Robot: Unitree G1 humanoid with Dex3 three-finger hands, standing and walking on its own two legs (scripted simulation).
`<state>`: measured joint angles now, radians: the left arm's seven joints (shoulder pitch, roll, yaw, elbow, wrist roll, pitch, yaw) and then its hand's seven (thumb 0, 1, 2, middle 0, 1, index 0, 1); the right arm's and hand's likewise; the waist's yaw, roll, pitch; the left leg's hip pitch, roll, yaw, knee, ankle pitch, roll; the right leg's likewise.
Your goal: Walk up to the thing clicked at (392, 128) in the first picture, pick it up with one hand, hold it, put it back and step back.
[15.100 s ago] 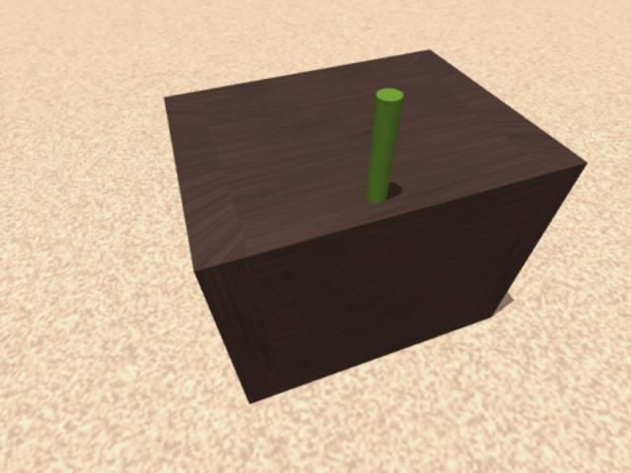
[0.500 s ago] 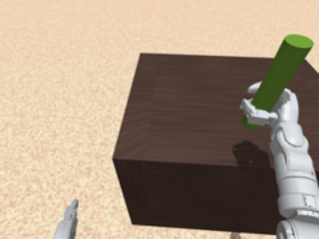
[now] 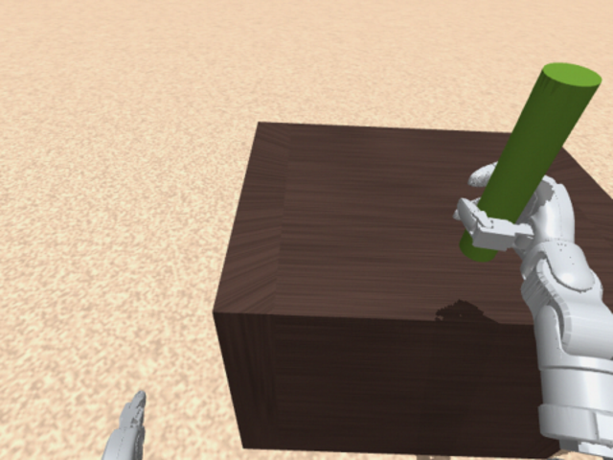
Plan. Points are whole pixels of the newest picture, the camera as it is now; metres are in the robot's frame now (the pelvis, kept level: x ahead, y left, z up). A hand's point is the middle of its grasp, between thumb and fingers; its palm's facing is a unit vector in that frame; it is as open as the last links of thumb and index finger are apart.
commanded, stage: lift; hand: right
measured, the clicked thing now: (514, 179) +0.36 -0.19 +0.25
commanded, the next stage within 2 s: hold in 0.24 s
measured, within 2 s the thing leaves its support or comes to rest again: neither
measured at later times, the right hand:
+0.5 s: hand (492, 197) +0.36 -0.18 +0.23, palm faces +0.14 +0.99 -0.02, open 6.1 cm
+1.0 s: hand (502, 181) +0.35 -0.17 +0.25, palm faces +0.14 +0.99 -0.03, open 6.1 cm
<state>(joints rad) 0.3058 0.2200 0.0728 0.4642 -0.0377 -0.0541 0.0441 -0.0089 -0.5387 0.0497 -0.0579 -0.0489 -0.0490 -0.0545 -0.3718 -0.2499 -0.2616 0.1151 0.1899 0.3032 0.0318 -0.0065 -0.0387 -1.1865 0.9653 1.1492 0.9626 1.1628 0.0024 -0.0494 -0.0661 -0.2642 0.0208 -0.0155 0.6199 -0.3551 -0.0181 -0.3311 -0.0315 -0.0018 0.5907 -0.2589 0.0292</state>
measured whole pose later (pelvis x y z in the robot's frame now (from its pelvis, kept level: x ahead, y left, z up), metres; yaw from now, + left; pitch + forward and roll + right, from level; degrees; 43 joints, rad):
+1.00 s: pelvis +0.01 +0.00 +0.01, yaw -1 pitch -2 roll -1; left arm 0.26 0.25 0.10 0.59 -0.03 -0.13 0.03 -0.01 -0.54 0.05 -0.06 -0.05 -0.05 -0.06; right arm -0.38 -0.26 -0.30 -0.12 0.22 0.58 0.05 -0.01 -0.04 -1.19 0.97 1.15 0.96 1.16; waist -0.01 -0.07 -0.07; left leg -0.16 0.03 0.00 0.54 -0.34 -0.01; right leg -0.24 -0.03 0.01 0.51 -0.24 0.03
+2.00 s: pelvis +0.01 +0.00 +0.01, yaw -1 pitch -2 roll +0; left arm 0.24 0.24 0.09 0.62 -0.03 -0.17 0.05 -0.01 -0.54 0.05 -0.06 -0.05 -0.05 -0.06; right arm -0.34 -0.25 -0.29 -0.15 0.23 0.61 0.04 -0.01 -0.04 -1.19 0.97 1.15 0.96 1.16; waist -0.01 -0.08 -0.06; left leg -0.16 0.02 0.00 0.54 -0.33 -0.01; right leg -0.24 -0.03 0.01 0.51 -0.23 0.03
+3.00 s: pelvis +0.00 +0.00 +0.01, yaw -1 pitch -3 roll +0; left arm 0.24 0.23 0.07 0.65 -0.03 -0.18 0.05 -0.01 -0.54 0.05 -0.06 -0.05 -0.05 -0.06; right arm -0.34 -0.25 -0.28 -0.17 0.22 0.60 0.05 -0.01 -0.04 -1.19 0.97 1.14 0.97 1.16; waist -0.01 -0.08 -0.06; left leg -0.16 0.02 0.00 0.53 -0.32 -0.02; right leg -0.24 -0.03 0.01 0.52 -0.23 0.03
